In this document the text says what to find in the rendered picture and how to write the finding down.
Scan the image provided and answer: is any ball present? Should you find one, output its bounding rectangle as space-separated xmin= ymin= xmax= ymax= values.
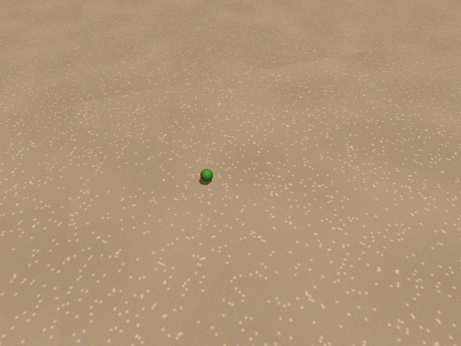
xmin=200 ymin=169 xmax=213 ymax=182

